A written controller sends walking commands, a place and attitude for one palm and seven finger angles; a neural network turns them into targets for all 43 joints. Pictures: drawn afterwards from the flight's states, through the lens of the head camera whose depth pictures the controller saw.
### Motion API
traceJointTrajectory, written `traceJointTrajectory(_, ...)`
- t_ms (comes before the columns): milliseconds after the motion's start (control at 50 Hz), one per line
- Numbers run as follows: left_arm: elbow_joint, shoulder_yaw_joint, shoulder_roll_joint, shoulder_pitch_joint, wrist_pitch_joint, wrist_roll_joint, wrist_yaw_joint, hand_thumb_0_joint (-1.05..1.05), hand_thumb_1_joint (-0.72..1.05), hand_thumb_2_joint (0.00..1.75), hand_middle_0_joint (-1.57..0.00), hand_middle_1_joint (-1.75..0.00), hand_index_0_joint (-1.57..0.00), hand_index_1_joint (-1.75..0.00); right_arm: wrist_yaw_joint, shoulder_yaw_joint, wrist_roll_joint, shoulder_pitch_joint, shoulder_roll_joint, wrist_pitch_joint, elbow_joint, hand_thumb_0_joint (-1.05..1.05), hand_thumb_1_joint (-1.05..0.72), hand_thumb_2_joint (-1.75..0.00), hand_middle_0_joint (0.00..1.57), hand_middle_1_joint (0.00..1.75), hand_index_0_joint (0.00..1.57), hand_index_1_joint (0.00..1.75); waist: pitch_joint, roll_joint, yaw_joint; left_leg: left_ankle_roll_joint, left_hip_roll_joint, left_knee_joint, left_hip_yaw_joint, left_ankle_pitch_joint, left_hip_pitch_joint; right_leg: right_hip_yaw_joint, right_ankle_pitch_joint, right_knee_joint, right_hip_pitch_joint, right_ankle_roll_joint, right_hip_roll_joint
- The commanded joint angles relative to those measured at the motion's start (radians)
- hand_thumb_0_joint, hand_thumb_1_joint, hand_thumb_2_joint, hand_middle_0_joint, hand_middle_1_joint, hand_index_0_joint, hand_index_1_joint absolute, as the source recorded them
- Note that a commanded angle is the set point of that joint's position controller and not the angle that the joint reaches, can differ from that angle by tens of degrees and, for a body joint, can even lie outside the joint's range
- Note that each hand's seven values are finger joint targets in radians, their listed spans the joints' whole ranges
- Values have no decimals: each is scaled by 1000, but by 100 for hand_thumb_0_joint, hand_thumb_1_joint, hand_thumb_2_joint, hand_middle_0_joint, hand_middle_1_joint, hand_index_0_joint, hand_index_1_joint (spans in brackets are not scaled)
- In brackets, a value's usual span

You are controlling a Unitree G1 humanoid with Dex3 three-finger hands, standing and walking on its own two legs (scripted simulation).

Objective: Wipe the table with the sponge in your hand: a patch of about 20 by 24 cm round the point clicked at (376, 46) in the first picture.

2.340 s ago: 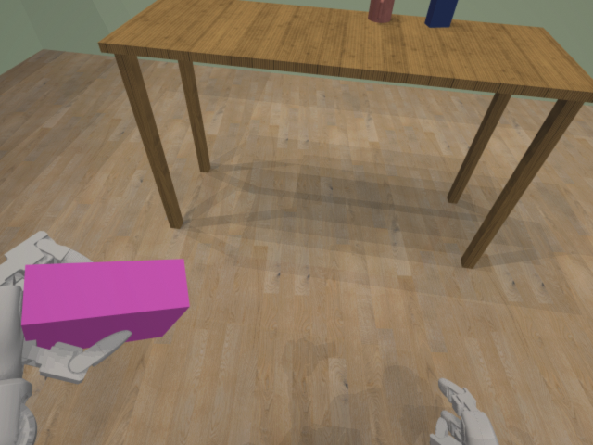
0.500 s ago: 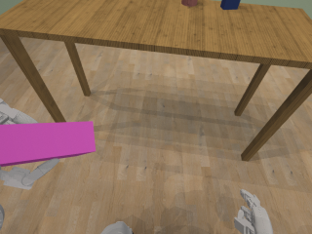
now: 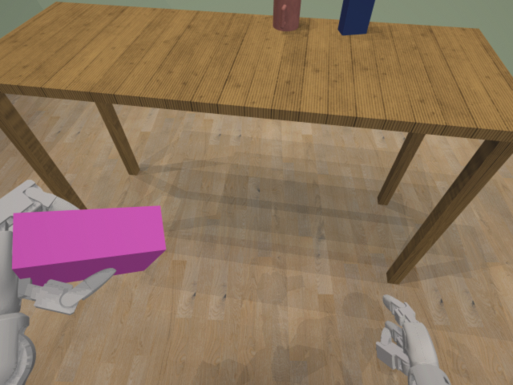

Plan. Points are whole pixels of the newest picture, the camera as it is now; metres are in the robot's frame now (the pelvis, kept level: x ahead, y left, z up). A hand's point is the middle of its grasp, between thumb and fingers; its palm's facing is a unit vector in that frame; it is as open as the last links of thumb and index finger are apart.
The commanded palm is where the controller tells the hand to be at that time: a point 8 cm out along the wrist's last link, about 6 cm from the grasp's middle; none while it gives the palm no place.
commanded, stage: turn to face it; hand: left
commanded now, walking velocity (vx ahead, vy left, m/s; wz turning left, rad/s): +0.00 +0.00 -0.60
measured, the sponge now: (114, 245) +0.24 +0.19 +0.15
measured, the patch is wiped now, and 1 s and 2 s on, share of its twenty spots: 0.00 0.00 0.00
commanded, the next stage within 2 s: take the last steps up to it in 0.98 s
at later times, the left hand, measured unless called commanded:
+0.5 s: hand (224, 247) +0.24 +0.06 +0.17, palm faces +0.04 -0.83 -0.55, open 9.6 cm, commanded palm +0.20 +0.14 +0.18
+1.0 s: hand (240, 306) +0.17 +0.03 +0.18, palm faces +0.00 -0.91 -0.41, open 9.6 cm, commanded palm +0.14 +0.10 +0.18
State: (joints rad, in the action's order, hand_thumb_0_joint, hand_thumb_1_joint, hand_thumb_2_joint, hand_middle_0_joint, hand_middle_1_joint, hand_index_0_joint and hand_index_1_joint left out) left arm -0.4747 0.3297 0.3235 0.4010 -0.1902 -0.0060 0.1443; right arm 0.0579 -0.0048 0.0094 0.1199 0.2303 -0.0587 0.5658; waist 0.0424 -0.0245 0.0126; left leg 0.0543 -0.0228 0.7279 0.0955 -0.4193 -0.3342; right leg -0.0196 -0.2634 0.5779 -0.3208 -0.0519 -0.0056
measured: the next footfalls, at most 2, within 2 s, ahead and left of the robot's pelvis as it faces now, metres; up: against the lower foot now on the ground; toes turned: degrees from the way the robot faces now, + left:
left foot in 0.06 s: +0.04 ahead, +0.12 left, +0.00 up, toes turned +4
right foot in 0.34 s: +0.03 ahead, -0.15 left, +0.00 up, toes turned -20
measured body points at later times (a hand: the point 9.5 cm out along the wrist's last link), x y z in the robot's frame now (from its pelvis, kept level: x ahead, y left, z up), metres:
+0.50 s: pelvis -0.04 -0.08 -0.01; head +0.01 -0.13 +0.43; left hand +0.23 +0.10 +0.20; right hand +0.03 -0.34 -0.13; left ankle -0.03 +0.09 -0.65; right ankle -0.01 -0.14 -0.73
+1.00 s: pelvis -0.12 -0.09 +0.00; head -0.11 -0.09 +0.45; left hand +0.17 +0.08 +0.20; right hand -0.06 -0.39 -0.07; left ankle -0.09 +0.04 -0.74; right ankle -0.04 -0.15 -0.72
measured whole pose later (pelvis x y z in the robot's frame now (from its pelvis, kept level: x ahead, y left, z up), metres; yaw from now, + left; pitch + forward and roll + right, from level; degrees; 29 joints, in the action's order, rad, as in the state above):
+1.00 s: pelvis -0.12 -0.09 +0.00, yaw -25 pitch +0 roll +2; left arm -0.48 0.34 0.37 0.42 -0.20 -0.01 0.12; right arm 0.04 -0.03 0.01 0.20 0.22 0.01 0.52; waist 0.00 -0.05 0.01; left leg -0.01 -0.02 0.43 0.07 -0.25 -0.17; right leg 0.01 -0.22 0.59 -0.45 0.00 0.15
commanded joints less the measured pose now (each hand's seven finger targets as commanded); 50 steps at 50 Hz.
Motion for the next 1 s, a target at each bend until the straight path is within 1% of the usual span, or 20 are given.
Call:
traceJointTrajectory(0, -330, 183, 224, 13, -95, -30, 39, 0, 10, 130, -120, -160, -120, -160, -13, -36, -18, 7, 66, -5, -180, 0, -90, -90, 20, 30, 20, 30, -281, -8, -10, -8, -55, -332, -8, 275, 147, 254, 545, -16, 201, -45, -184)
traceJointTrajectory(20, -335, 191, 234, 16, -98, -32, 37, 0, 10, 130, -120, -160, -120, -160, -10, -48, -20, 5, 87, -5, -189, 0, -90, -90, 20, 30, 20, 30, -263, 86, -5, -48, -166, -369, -87, 454, 244, 221, 393, 46, 78, 0, -114)
traceJointTrajectory(60, -244, 194, 229, 128, -106, -27, 21, 0, 10, 130, -120, -160, -120, -160, -16, -52, -12, 17, 86, -3, -203, 0, -90, -90, 20, 30, 20, 30, -214, 361, 19, -171, -427, -351, -264, 897, 383, 45, -276, 320, -226, 79, 7)
traceJointTrajectory(80, -261, 166, 218, 92, -109, -17, 13, 0, 10, 130, -120, -160, -120, -160, -24, -47, -2, 14, 84, -7, -201, 0, -90, -90, 20, 30, 20, 30, -165, 373, 11, -193, -446, -348, -261, 903, 322, 29, -294, 409, -236, 83, -8)
traceJointTrajectory(140, -309, 107, 186, -23, -92, -11, 2, 0, 10, 130, -120, -160, -120, -160, -42, -53, -21, 32, 105, -18, -187, 0, -90, -90, 20, 30, 20, 30, -109, 280, 3, -127, -357, -291, -16, 888, 297, -49, -143, 297, -198, 90, -18)
traceJointTrajectory(240, -271, 108, 204, -42, -56, -14, 6, 0, 10, 130, -120, -160, -120, -160, -40, -53, -23, 49, 126, -45, -192, 0, -90, -90, 20, 30, 20, 30, -65, 309, -14, -90, -355, -295, 59, 650, 169, -124, -107, 121, -28, 104, 8)
traceJointTrajectory(300, -276, 136, 221, -24, -57, -16, 8, 0, 10, 130, -120, -160, -120, -160, -45, -54, -28, 58, 119, -55, -190, 0, -90, -90, 20, 30, 20, 30, -123, 218, 6, -56, -315, -82, 87, 494, 97, -113, 76, -68, 173, 87, -8)
traceJointTrajectory(320, -287, 158, 251, -29, -63, -10, 13, 0, 10, 130, -120, -160, -120, -160, -47, -53, -35, 59, 96, -55, -193, 0, -90, -90, 20, 30, 20, 30, -153, 41, 4, -19, -229, 116, 125, 311, 25, 29, 349, -128, 239, 37, -115)
traceJointTrajectory(340, -270, 215, 298, 29, -60, -17, 26, 0, 10, 130, -120, -160, -120, -160, -43, -44, -32, 24, 70, -54, -214, 0, -90, -90, 20, 30, 20, 30, -186, -212, 21, 23, -74, 338, 83, -186, -196, 373, 727, -155, 305, -73, -293)
traceJointTrajectory(360, -313, 242, 315, 48, -50, -44, 32, 0, 10, 130, -120, -160, -120, -160, -42, -54, -32, 0, 83, -47, -205, 0, -90, -90, 20, 30, 20, 30, -217, -244, 23, 24, -64, 467, -68, -216, -200, 463, 690, -198, 252, -68, -339)
traceJointTrajectory(400, -346, 271, 300, 137, -66, -50, 38, 0, 10, 130, -120, -160, -120, -160, -48, -18, -15, -1, 38, -16, -164, 0, -90, -90, 20, 30, 20, 30, -248, -58, -1, 35, -80, 556, -129, -73, -265, 360, 616, -141, 335, -110, -296)
traceJointTrajectory(480, -287, 275, 271, 188, -80, -51, 37, 0, 10, 130, -120, -160, -120, -160, -40, -32, -10, -20, 45, 17, -132, 0, -90, -90, 20, 30, 20, 30, -254, -39, -12, 41, -62, 469, -107, 6, -229, 265, 576, -173, 285, -86, -238)
traceJointTrajectory(640, -165, 195, 228, 136, -72, -53, 24, 0, 10, 130, -120, -160, -120, -160, -22, -46, -21, -12, 95, 24, -125, 0, -90, -90, 20, 30, 20, 30, -211, -81, 1, 2, -20, 278, -105, 12, -177, 344, 158, -335, 209, 9, -211)
traceJointTrajectory(760, -212, 147, 234, 21, -77, -32, 29, 0, 10, 130, -120, -160, -120, -160, -9, -48, -11, -12, 102, 32, -140, 0, -90, -90, 20, 30, 20, 30, -178, -59, 13, -33, 28, 73, -67, -35, -33, 375, -168, -470, 101, 41, -182)
traceJointTrajectory(860, -227, 125, 230, -45, -82, -13, 21, 0, 10, 130, -120, -160, -120, -160, -15, -50, -3, 34, 94, 45, -148, 0, -90, -90, 20, 30, 20, 30, -186, -56, -11, -74, 56, -260, -4, -45, 187, 326, -186, -505, 37, 65, -126)
traceJointTrajectory(880, -219, 116, 225, -54, -82, -14, 15, 0, 10, 130, -120, -160, -120, -160, -16, -51, -3, 54, 99, 49, -148, 0, -90, -90, 20, 30, 20, 30, -186, -17, -28, -89, 38, -356, 3, -12, 271, 289, -175, -471, 0, 98, -88)
traceJointTrajectory(900, -234, 100, 218, -78, -90, -18, 6, 0, 10, 130, -120, -160, -120, -160, -14, -56, -4, 60, 115, 49, -162, 0, -90, -90, 20, 30, 20, 30, -160, 73, -34, -132, -49, -466, -85, -44, 306, 252, -147, -345, -52, 135, -23)
traceJointTrajectory(920, -235, 115, 211, -75, -94, -22, 2, 0, 10, 130, -120, -160, -120, -160, -14, -56, 3, 23, 130, 48, -188, 0, -90, -90, 20, 30, 20, 30, -117, 236, -14, -207, -246, -548, -295, -99, 246, 162, -94, -90, -117, 148, 60)
traceJointTrajectory(940, -254, 127, 221, -92, -90, -13, 6, 0, 10, 130, -120, -160, -120, -160, -17, -57, -2, -10, 105, 28, -222, 0, -90, -90, 20, 30, 20, 30, -120, 299, 9, -268, -417, -565, -394, 48, 146, 73, -120, 279, -123, 128, 81)
traceJointTrajectory(980, -175, 168, 226, 11, -74, -15, -9, 0, 10, 130, -120, -160, -120, -160, -17, -61, -8, 1, 75, -7, -177, 0, -90, -90, 20, 30, 20, 30, -49, 271, 16, -255, -377, -531, -212, 72, -52, 103, -144, 588, -130, 88, 39)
